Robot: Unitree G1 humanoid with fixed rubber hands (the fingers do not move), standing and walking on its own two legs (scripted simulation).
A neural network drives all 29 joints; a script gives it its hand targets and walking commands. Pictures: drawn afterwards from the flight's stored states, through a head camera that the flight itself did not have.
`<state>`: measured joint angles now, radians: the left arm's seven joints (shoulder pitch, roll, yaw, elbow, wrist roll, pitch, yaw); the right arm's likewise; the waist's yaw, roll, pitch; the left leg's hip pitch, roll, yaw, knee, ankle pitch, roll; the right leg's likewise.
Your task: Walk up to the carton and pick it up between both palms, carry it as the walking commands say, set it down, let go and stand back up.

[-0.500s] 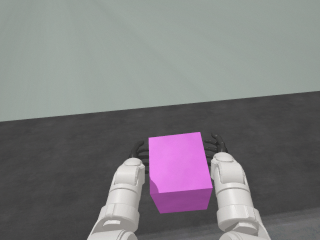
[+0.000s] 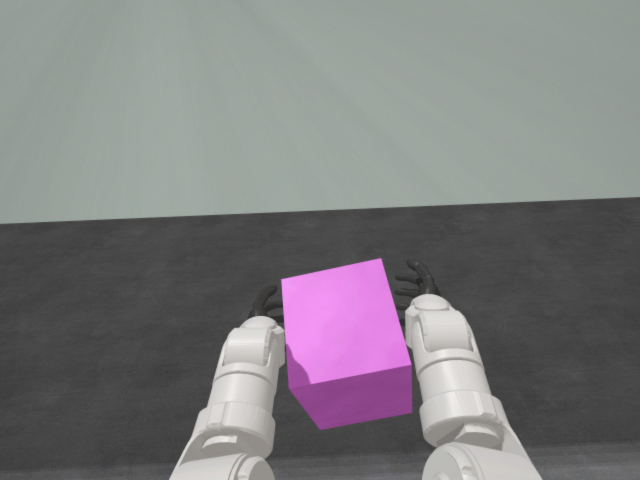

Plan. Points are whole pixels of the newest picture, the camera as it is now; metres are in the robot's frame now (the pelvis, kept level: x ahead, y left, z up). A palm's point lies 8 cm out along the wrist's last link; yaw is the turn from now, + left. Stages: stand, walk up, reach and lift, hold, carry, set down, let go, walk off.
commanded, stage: reach and lift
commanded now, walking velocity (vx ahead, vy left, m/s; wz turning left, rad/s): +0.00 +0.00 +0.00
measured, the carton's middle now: (349, 348) +0.34 -0.02 -0.02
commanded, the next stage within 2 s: hold in 1.00 s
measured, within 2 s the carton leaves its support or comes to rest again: neither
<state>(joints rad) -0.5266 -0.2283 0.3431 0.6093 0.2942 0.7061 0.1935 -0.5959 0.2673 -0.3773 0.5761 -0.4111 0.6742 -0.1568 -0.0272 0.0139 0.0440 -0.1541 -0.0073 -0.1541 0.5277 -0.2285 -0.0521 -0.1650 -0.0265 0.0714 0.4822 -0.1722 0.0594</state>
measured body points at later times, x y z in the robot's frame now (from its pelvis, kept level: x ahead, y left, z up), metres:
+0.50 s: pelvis +0.01 -0.01 +0.00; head -0.03 -0.01 +0.45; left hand +0.33 +0.10 +0.03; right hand +0.34 -0.13 +0.06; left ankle +0.05 +0.15 -0.73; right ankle +0.07 -0.16 -0.73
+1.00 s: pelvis +0.00 +0.00 +0.00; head -0.05 +0.00 +0.45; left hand +0.32 +0.10 +0.03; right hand +0.32 -0.14 +0.06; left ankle +0.05 +0.15 -0.73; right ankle +0.07 -0.16 -0.73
